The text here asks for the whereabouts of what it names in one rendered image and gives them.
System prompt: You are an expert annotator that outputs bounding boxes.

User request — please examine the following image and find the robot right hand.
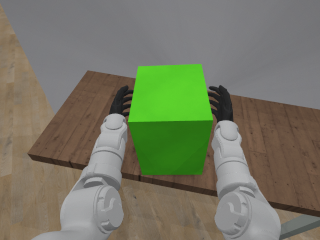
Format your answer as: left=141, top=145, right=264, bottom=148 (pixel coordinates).
left=207, top=85, right=234, bottom=123

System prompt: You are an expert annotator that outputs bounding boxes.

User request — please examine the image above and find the left robot forearm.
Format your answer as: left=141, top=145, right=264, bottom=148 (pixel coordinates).
left=60, top=113, right=128, bottom=224

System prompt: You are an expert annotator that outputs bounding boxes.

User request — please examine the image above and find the robot right upper arm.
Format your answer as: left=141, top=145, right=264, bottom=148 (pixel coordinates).
left=214, top=191, right=281, bottom=240

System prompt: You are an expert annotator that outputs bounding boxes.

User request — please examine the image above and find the table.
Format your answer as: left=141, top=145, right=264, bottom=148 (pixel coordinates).
left=27, top=70, right=320, bottom=240

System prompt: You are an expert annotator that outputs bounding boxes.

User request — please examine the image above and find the robot left hand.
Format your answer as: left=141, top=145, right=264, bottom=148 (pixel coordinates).
left=109, top=85, right=134, bottom=117

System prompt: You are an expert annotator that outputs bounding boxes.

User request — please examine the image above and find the carton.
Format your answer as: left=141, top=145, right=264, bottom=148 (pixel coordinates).
left=128, top=64, right=213, bottom=175

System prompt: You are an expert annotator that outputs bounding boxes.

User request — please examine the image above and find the right robot forearm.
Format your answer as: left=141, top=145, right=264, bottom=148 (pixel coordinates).
left=211, top=120, right=271, bottom=206

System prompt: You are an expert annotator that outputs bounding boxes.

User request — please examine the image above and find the robot left upper arm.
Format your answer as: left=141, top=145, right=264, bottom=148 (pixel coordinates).
left=31, top=184, right=124, bottom=240

